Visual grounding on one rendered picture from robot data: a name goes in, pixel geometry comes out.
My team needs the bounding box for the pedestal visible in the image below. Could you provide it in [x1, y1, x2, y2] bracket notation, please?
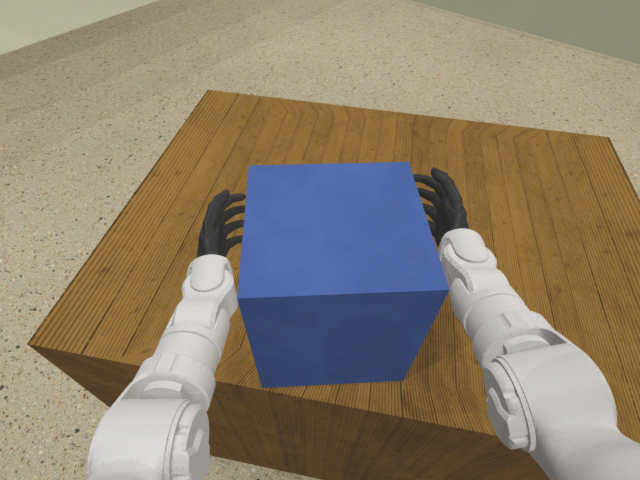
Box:
[27, 90, 640, 480]

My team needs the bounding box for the robot left upper arm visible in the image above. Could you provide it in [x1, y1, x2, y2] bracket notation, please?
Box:
[88, 399, 210, 480]

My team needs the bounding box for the robot left forearm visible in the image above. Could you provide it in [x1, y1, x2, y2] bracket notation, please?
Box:
[87, 254, 238, 476]

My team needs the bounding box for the robot right upper arm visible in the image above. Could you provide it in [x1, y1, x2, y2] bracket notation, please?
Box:
[483, 343, 640, 480]

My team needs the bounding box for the left robot hand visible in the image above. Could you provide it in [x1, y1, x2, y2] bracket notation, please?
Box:
[197, 189, 246, 258]

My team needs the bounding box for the right robot hand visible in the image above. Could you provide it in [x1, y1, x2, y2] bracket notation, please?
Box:
[413, 167, 469, 248]

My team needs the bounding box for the robot right forearm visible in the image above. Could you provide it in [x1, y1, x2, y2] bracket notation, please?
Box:
[438, 228, 617, 425]

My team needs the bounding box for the carton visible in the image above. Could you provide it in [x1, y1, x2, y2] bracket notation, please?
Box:
[237, 162, 450, 388]

